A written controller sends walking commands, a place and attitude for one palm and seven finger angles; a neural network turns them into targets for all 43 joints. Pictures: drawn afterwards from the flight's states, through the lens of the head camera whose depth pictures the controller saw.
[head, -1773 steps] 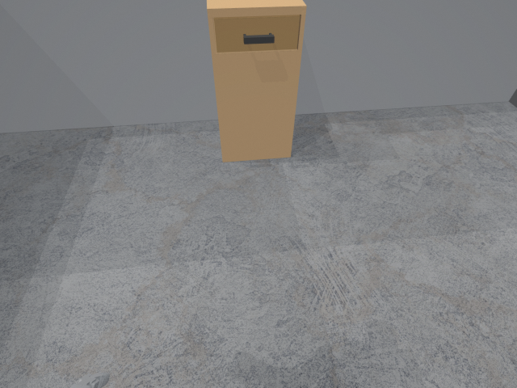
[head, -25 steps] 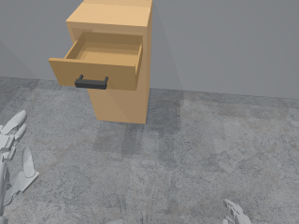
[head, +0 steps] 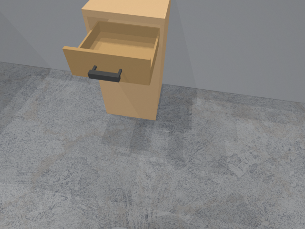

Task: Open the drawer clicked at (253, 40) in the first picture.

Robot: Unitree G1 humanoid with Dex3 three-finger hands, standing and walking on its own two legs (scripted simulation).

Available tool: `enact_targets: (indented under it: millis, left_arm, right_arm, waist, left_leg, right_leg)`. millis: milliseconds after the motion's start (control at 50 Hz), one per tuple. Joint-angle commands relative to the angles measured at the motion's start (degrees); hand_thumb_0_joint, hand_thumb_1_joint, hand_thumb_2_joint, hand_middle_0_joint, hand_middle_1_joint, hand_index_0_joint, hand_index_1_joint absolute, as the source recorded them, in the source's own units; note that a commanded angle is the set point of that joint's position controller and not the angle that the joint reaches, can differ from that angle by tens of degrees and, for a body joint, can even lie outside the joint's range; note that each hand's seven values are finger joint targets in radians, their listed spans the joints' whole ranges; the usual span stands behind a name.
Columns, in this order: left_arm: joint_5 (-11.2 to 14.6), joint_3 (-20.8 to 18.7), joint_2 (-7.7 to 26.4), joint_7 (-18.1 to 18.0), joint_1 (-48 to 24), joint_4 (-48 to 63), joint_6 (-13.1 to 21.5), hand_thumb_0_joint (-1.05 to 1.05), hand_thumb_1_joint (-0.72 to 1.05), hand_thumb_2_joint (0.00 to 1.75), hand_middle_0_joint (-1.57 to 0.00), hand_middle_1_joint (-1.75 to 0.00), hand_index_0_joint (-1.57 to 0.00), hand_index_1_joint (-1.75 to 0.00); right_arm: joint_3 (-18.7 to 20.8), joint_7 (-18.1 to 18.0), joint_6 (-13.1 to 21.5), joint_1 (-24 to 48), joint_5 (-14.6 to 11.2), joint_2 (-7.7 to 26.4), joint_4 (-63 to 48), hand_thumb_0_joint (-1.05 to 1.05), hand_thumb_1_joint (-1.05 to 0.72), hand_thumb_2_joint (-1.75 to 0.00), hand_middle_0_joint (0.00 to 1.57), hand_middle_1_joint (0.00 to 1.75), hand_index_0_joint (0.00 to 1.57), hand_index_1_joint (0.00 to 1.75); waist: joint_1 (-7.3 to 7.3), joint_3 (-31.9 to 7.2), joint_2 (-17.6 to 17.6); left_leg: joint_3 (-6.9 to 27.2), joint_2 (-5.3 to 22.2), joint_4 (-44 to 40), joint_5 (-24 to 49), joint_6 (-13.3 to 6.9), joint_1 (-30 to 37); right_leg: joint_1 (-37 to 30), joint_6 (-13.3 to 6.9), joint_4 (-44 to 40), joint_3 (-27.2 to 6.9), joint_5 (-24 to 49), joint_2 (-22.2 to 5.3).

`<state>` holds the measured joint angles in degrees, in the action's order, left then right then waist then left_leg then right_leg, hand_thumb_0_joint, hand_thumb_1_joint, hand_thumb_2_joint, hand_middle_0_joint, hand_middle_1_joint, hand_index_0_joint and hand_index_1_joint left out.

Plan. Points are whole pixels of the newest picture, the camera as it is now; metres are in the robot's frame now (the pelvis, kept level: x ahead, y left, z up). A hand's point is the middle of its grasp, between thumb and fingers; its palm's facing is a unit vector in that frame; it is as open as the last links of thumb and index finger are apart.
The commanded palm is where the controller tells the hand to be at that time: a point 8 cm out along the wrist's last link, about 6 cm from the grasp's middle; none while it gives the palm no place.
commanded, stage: let the arm hang, fingers relaxed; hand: left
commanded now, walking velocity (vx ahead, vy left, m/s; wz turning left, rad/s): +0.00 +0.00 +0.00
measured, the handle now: (105, 72) +0.69 +0.24 -0.04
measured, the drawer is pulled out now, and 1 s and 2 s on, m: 0.29 0.29 0.29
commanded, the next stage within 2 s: look to check the result in 0.72 s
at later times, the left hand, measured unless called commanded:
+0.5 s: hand out of the picture +0.02 +0.19 -0.16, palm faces -0.01 -0.98 -0.21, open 7.3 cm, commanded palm none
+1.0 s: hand out of the picture +0.03 +0.17 -0.16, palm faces -0.01 -0.98 -0.20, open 7.3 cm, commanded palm none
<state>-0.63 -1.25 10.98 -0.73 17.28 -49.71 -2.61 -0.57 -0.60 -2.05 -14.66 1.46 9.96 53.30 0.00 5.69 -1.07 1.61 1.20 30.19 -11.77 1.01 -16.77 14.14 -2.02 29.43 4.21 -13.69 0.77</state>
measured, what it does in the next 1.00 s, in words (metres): stands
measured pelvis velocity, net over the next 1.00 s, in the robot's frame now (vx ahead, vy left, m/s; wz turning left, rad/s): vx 0.02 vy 0.01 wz -0.04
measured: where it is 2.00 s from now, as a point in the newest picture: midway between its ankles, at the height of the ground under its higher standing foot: outside the picture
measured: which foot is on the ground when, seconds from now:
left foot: down 0.00-1.00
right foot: down 0.00-1.00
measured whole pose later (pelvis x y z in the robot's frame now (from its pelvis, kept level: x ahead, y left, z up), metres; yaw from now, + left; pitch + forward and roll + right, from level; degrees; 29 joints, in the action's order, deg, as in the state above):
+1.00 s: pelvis +0.02 +0.01 +0.01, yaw -2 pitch -2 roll +0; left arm -0.4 -0.9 7.4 -1.9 15.1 -64.9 0.0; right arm 0.7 -2.1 -0.8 -16.2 1.0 7.5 64.0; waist -0.8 5.0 1.3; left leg -1.1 1.2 23.2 -10.7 0.6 -10.6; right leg 9.3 -1.4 23.3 1.5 -12.2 0.8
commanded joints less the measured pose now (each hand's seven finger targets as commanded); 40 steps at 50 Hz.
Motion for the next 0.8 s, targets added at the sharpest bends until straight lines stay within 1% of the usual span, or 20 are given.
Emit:
enact_targets:
  millis: [0, 20, 60, 80, 100, 140, 180, 220, 300, 320, 340, 380, 440, 480, 540, 560, 600, 640, 700, 780]
  left_arm:
    - [-0.1, -1.7, 7.6, -0.1, 0.8, -1.0, 2.5, 0.0, 0.9, 0.9, -0.2, -0.3, -0.2, -0.3]
    - [-0.1, -1.7, 7.7, -0.1, 0.8, -2.1, 2.5, 0.0, 0.9, 0.9, -0.2, -0.3, -0.2, -0.3]
    - [-0.1, -1.4, 7.0, -0.2, 0.7, -4.3, 2.5, 0.0, 0.9, 0.9, -0.2, -0.3, -0.2, -0.3]
    - [0.0, -1.2, 6.7, -0.2, 0.8, -5.4, 2.4, 0.0, 0.9, 0.9, -0.2, -0.3, -0.2, -0.3]
    - [0.0, -1.1, 6.8, -0.3, 0.9, -6.4, 2.3, 0.0, 0.9, 0.9, -0.2, -0.3, -0.2, -0.3]
    - [0.0, -0.9, 6.6, -0.4, 1.6, -8.1, 2.4, 0.0, 0.9, 0.9, -0.2, -0.3, -0.2, -0.3]
    - [0.0, -0.9, 6.4, -0.5, 2.0, -9.4, 2.3, 0.0, 0.9, 0.9, -0.2, -0.3, -0.2, -0.3]
    - [0.0, -0.7, 6.4, -0.7, 2.8, -10.6, 2.5, 0.0, 0.9, 0.9, -0.2, -0.3, -0.2, -0.3]
    - [0.1, -0.6, 5.8, -0.8, 2.6, -11.9, 2.5, 0.0, 0.9, 0.9, -0.2, -0.3, -0.2, -0.3]
    - [0.0, -0.6, 5.6, -0.9, 2.6, -12.1, 2.5, 0.0, 0.9, 0.9, -0.2, -0.3, -0.2, -0.3]
    - [0.0, -0.6, 5.3, -1.0, 2.4, -12.3, 2.6, 0.0, 0.9, 0.9, -0.2, -0.3, -0.2, -0.3]
    - [0.0, -0.6, 5.0, -1.0, 2.4, -12.5, 2.7, 0.0, 0.9, 0.9, -0.2, -0.3, -0.2, -0.3]
    - [0.0, -0.8, 4.7, -1.1, 2.0, -12.6, 2.7, 0.0, 0.9, 0.9, -0.2, -0.3, -0.2, -0.3]
    - [0.0, -0.8, 4.0, -1.2, 1.9, -12.6, 2.9, 0.0, 0.9, 0.9, -0.2, -0.3, -0.2, -0.3]
    - [0.1, -0.8, 3.6, -1.3, 1.6, -12.7, 3.1, 0.0, 0.9, 0.9, -0.2, -0.3, -0.2, -0.3]
    - [0.1, -0.8, 3.3, -1.3, 1.3, -12.8, 3.1, 0.0, 0.9, 0.9, -0.2, -0.3, -0.2, -0.3]
    - [0.1, -0.9, 3.3, -1.3, 1.3, -12.8, 3.2, 0.0, 0.9, 0.9, -0.2, -0.3, -0.2, -0.3]
    - [0.0, -0.9, 3.2, -1.4, 1.1, -12.8, 3.1, 0.0, 0.9, 0.9, -0.2, -0.3, -0.2, -0.3]
    - [0.0, -0.9, 3.0, -1.3, 0.8, -13.0, 3.0, 0.0, 0.9, 0.9, -0.2, -0.3, -0.2, -0.3]
    - [0.1, -0.9, 3.1, -1.4, 1.1, -13.2, 3.2, 0.0, 0.9, 0.9, -0.2, -0.3, -0.2, -0.3]
  right_arm:
    - [2.1, -0.7, 1.7, -1.2, -0.3, 6.2, -1.4, 0.0, -0.9, -0.9, 0.2, 0.3, 0.2, 0.3]
    - [2.2, -0.8, 1.5, -1.8, -0.4, 6.4, -0.9, 0.0, -0.9, -0.9, 0.2, 0.3, 0.2, 0.3]
    - [2.1, -1.0, 1.5, -3.2, -0.4, 6.0, 0.9, 0.0, -0.9, -0.9, 0.2, 0.3, 0.2, 0.3]
    - [2.1, -1.0, 1.4, -3.4, -0.5, 6.0, 1.6, 0.0, -0.9, -0.9, 0.2, 0.3, 0.2, 0.3]
    - [2.1, -1.1, 1.3, -4.1, -0.5, 5.6, 2.2, 0.0, -0.9, -0.9, 0.2, 0.3, 0.2, 0.3]
    - [2.1, -1.1, 1.4, -5.1, -0.5, 5.4, 3.5, 0.0, -0.9, -0.9, 0.2, 0.3, 0.2, 0.3]
    - [2.0, -1.1, 1.3, -5.8, -0.5, 5.1, 4.6, 0.0, -0.9, -0.9, 0.2, 0.3, 0.2, 0.3]
    - [2.0, -1.1, 1.4, -6.0, -0.6, 4.9, 5.5, 0.0, -0.9, -0.9, 0.2, 0.3, 0.2, 0.3]
    - [1.9, -1.2, 1.5, -6.9, -0.5, 4.2, 7.0, 0.0, -0.9, -0.9, 0.2, 0.3, 0.2, 0.3]
    - [1.9, -1.1, 1.4, -6.8, -0.6, 4.0, 7.1, 0.0, -0.9, -0.9, 0.2, 0.3, 0.2, 0.3]
    - [1.9, -1.2, 1.5, -7.1, -0.5, 3.5, 7.5, 0.0, -0.9, -0.9, 0.2, 0.3, 0.2, 0.3]
    - [1.8, -1.2, 1.6, -7.1, -0.5, 3.2, 7.9, 0.0, -0.9, -0.9, 0.2, 0.3, 0.2, 0.3]
    - [1.9, -1.2, 1.7, -7.1, -0.5, 2.6, 8.2, 0.0, -0.9, -0.9, 0.2, 0.3, 0.2, 0.3]
    - [1.8, -1.3, 1.9, -7.0, -0.5, 2.2, 8.5, 0.0, -0.9, -0.9, 0.2, 0.3, 0.2, 0.3]
    - [1.9, -1.4, 2.0, -6.9, -0.6, 1.8, 8.7, 0.0, -0.9, -0.9, 0.2, 0.3, 0.2, 0.3]
    - [1.9, -1.5, 2.1, -6.9, -0.6, 1.6, 8.9, 0.0, -0.9, -0.9, 0.2, 0.3, 0.2, 0.3]
    - [1.9, -1.6, 2.2, -6.9, -0.6, 1.5, 9.2, 0.0, -0.9, -0.9, 0.2, 0.3, 0.2, 0.3]
    - [1.9, -1.6, 2.2, -7.0, -0.7, 1.3, 9.1, 0.0, -0.9, -0.9, 0.2, 0.3, 0.2, 0.3]
    - [1.9, -1.6, 2.1, -6.9, -0.6, 1.6, 9.3, 0.0, -0.9, -0.9, 0.2, 0.3, 0.2, 0.3]
    - [2.0, -1.6, 2.1, -6.6, -0.7, 1.5, 9.4, 0.0, -0.9, -0.9, 0.2, 0.3, 0.2, 0.3]
  waist:
    - [-0.38, -7.7, 7.7]
    - [-0.43, -6.9, 5.2]
    - [-0.63, -5.7, 3.2]
    - [-0.57, -4.0, 3.7]
    - [-0.61, -2.7, 2.7]
    - [-0.58, -2.2, 1.6]
    - [-0.55, -0.8, 1.6]
    - [-0.3, -0.7, 1.7]
    - [-0.44, -0.3, 1.4]
    - [-0.37, 0.7, 1.0]
    - [-0.49, 0.3, 1.6]
    - [-0.46, 0.2, 1.2]
    - [-0.3, 0.8, 1.4]
    - [-0.37, 0.2, 1.9]
    - [-0.43, -0.7, 1.5]
    - [-0.48, -0.1, 2.6]
    - [-0.45, -0.6, 3.0]
    - [-0.52, -0.6, 2.7]
    - [-0.6, 0.2, 2.1]
    - [-0.59, -0.9, 1.3]
  left_leg:
    - [3.1, 2.5, -8.3, -5.7, -2.6, 2.9]
    - [3.3, 3.0, -8.5, -5.1, -2.7, 3.5]
    - [3.4, 3.3, -9.3, -4.5, -2.8, 3.7]
    - [3.2, 3.3, -9.6, -5.0, -2.7, 3.4]
    - [3.3, 3.3, -10.1, -5.4, -2.8, 3.1]
    - [3.4, 3.6, -10.7, -5.1, -2.9, 3.6]
    - [3.2, 3.5, -11.3, -5.8, -2.8, 3.3]
    - [2.9, 3.5, -11.2, -4.3, -2.8, 3.9]
    - [2.6, 3.4, -11.7, -4.6, -2.7, 3.9]
    - [2.5, 3.4, -11.6, -4.5, -2.7, 3.5]
    - [2.4, 3.5, -11.9, -4.1, -2.8, 3.5]
    - [2.4, 3.3, -11.8, -3.5, -2.7, 3.6]
    - [2.2, 3.3, -11.9, -3.1, -2.6, 3.1]
    - [1.8, 3.3, -11.6, -1.3, -2.6, 3.7]
    - [1.6, 3.5, -11.1, 0.8, -2.5, 4.7]
    - [1.6, 3.6, -11.3, 1.1, -2.5, 4.5]
    - [1.4, 3.6, -11.1, 2.5, -2.5, 5.0]
    - [1.3, 3.8, -11.1, 3.2, -2.5, 5.1]
    - [1.3, 3.8, -11.6, 1.4, -2.4, 5.1]
    - [0.9, 3.7, -10.9, 3.4, -2.4, 6.5]
  right_leg:
    - [-2.0, -1.5, -10.4, -8.4, -5.4, -5.1]
    - [-1.3, -1.4, -10.7, -7.9, -5.4, -5.0]
    - [-0.7, -1.4, -11.3, -7.8, -5.4, -5.1]
    - [0.3, -1.4, -11.8, -7.6, -6.3, -5.2]
    - [1.0, -1.5, -12.0, -7.6, -7.1, -5.1]
    - [1.2, -1.4, -12.3, -7.5, -7.1, -5.0]
    - [1.7, -1.4, -12.4, -7.5, -8.1, -5.0]
    - [1.7, -1.3, -12.4, -7.5, -7.1, -5.0]
    - [1.6, -1.3, -12.2, -7.5, -7.1, -5.1]
    - [2.2, -1.2, -12.3, -7.4, -7.3, -4.9]
    - [1.6, -1.2, -12.0, -7.4, -6.4, -4.9]
    - [1.2, -1.1, -11.9, -7.5, -5.5, -5.0]
    - [1.0, -0.9, -11.5, -7.1, -4.7, -5.0]
    - [0.4, -1.0, -11.5, -7.5, -3.0, -5.1]
    - [-0.3, -0.9, -11.3, -7.4, -0.7, -5.1]
    - [-0.3, -0.9, -11.1, -7.4, -0.1, -5.1]
    - [-1.0, -0.9, -11.0, -7.5, 1.4, -5.0]
    - [-1.4, -0.8, -11.0, -7.3, 2.1, -5.1]
    - [-0.7, -0.8, -11.4, -7.3, 0.3, -5.0]
    - [-1.3, -0.8, -11.7, -7.6, 1.9, -5.3]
